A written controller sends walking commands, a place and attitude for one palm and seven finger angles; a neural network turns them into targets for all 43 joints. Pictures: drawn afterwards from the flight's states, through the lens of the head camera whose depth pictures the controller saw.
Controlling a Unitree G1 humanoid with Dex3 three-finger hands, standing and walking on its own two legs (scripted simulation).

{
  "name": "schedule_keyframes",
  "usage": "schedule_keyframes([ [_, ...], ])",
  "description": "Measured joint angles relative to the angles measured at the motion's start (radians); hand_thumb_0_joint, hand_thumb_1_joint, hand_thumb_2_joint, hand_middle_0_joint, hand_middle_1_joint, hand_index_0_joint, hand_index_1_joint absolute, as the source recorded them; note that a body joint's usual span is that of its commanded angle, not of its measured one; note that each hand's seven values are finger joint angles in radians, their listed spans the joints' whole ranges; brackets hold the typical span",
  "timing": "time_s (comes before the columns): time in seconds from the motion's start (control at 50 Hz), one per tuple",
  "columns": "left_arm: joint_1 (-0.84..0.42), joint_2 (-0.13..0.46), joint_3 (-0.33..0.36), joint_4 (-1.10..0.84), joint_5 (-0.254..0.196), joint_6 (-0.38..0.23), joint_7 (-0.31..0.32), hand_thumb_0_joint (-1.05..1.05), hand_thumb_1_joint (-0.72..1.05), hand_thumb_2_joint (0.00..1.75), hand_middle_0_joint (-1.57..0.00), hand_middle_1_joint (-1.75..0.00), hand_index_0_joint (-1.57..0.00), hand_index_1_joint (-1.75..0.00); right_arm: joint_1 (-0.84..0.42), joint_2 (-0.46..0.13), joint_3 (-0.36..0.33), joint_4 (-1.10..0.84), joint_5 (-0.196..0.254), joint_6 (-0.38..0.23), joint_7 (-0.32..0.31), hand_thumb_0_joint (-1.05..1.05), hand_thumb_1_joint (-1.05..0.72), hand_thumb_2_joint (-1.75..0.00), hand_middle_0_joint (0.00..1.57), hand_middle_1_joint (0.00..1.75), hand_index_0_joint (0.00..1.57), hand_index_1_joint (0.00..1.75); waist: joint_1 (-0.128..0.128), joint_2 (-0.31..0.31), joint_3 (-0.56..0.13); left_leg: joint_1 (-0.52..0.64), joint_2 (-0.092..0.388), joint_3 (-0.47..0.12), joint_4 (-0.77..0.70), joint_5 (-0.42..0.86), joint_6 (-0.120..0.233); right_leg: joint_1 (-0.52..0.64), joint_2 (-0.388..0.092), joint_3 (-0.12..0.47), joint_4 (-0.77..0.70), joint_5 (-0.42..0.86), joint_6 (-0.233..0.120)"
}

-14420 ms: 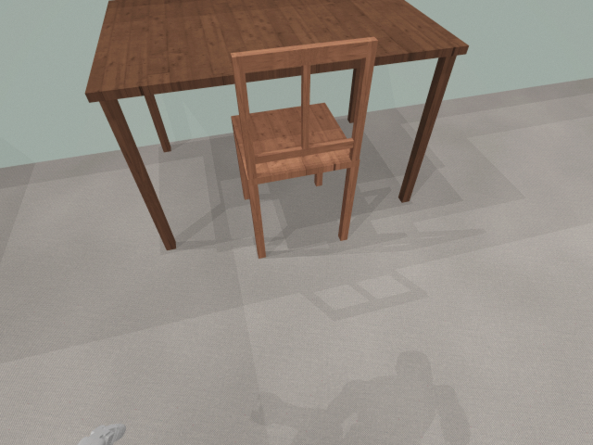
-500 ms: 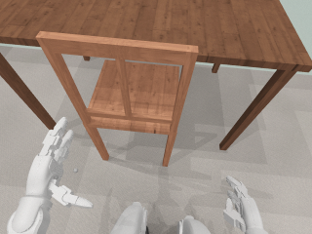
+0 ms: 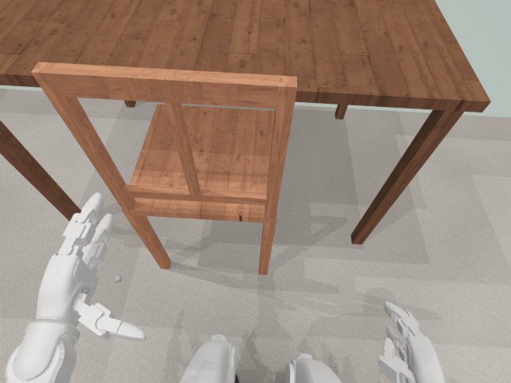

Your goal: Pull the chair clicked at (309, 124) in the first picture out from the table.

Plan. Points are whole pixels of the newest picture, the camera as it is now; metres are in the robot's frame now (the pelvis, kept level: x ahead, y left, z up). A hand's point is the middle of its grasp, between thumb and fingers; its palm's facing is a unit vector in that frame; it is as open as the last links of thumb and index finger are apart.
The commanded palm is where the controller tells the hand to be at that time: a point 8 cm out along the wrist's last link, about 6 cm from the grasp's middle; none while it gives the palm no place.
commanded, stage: raise the hand toward the chair's back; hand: left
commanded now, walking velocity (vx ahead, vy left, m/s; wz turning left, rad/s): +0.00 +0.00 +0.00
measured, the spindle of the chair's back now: (185, 153) +0.52 +0.18 -0.01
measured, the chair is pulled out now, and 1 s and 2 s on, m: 0.00 0.00 0.00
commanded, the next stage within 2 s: aim the fingers beside a spindle in 0.08 s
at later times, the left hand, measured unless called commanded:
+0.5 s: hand (143, 264) +0.27 +0.18 +0.04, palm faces +0.03 -1.00 -0.05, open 16.9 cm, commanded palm +0.25 +0.24 +0.04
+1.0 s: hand (162, 247) +0.31 +0.17 +0.02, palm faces +0.01 -1.00 -0.04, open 16.9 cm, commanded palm +0.29 +0.22 +0.02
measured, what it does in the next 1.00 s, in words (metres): stands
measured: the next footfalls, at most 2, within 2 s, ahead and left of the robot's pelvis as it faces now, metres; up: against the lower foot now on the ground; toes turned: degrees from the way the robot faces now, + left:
none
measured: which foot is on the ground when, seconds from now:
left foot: down 0.00-1.00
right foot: down 0.00-1.00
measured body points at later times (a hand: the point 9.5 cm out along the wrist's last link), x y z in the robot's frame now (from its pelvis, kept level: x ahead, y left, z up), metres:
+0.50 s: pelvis -0.01 -0.02 -0.01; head +0.08 -0.01 +0.44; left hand +0.26 +0.23 +0.05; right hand +0.17 -0.26 -0.09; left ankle +0.05 +0.08 -0.65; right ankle +0.00 -0.09 -0.65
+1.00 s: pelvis -0.01 -0.01 -0.02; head +0.08 +0.00 +0.42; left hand +0.30 +0.22 +0.02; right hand +0.16 -0.24 -0.11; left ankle +0.05 +0.08 -0.65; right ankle +0.00 -0.09 -0.65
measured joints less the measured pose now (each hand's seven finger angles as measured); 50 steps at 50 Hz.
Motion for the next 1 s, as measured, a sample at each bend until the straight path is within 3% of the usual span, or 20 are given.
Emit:
schedule_keyframes([
  [0.08,0.005,-0.005,-0.006,0.013,-0.009,0.027,-0.009,-0.01,-0.50,0.30,-0.06,-0.08,-0.07,-0.08,-0.003,0.010,0.007,-0.006,0.003,-0.002,-0.007,0.01,-0.90,-0.90,0.20,0.30,0.20,0.30,0.004,0.000,-0.001,0.008,0.002,0.000,-0.008,0.005,-0.007,0.005,0.003,0.000,-0.003,0.002,-0.006],
  [0.22,-0.012,-0.015,-0.003,0.011,-0.005,-0.021,0.002,-0.01,-0.50,0.30,-0.06,-0.08,-0.07,-0.08,-0.014,0.011,0.012,0.000,0.000,-0.014,-0.006,0.01,-0.90,-0.90,0.20,0.30,0.21,0.30,0.010,-0.002,0.001,-0.001,0.006,-0.010,0.004,0.005,-0.018,-0.003,0.007,-0.009,0.011,-0.002,-0.018],
  [0.3,-0.044,-0.013,-0.011,0.044,0.004,-0.016,-0.007,-0.01,-0.50,0.30,-0.06,-0.08,-0.07,-0.08,-0.018,0.005,0.012,0.005,0.004,-0.016,-0.009,0.01,-0.90,-0.90,0.20,0.30,0.21,0.30,0.011,0.002,0.002,-0.014,0.007,-0.012,0.014,0.005,-0.021,-0.017,0.007,-0.012,0.023,-0.004,-0.022],
  [0.66,-0.162,-0.025,-0.013,0.165,0.022,-0.018,0.013,-0.01,-0.50,0.30,-0.06,-0.08,-0.07,-0.08,0.006,-0.006,0.000,0.029,0.002,-0.005,-0.004,0.01,-0.90,-0.90,0.20,0.30,0.20,0.30,-0.007,0.002,-0.007,-0.039,0.007,0.008,0.019,0.003,-0.018,-0.054,0.005,0.008,0.044,-0.007,-0.019],
  [0.86,-0.239,-0.052,-0.057,0.203,0.062,-0.069,0.060,-0.01,-0.50,0.30,-0.06,-0.08,-0.07,-0.08,-0.014,-0.002,-0.002,0.041,-0.013,-0.003,0.004,0.01,-0.90,-0.90,0.20,0.30,0.20,0.30,-0.004,-0.005,-0.010,-0.086,0.004,0.013,0.053,-0.003,-0.009,-0.102,-0.001,0.010,0.081,-0.015,-0.013],
  [1.0,-0.311,-0.055,-0.068,0.259,0.082,-0.044,0.084,-0.01,-0.50,0.30,-0.06,-0.08,-0.07,-0.08,-0.024,0.006,0.004,0.036,-0.014,0.017,0.009,0.01,-0.90,-0.90,0.20,0.30,0.20,0.30,-0.006,0.001,-0.013,-0.109,0.002,0.012,0.067,-0.005,-0.005,-0.123,-0.004,0.009,0.094,-0.017,-0.010],
])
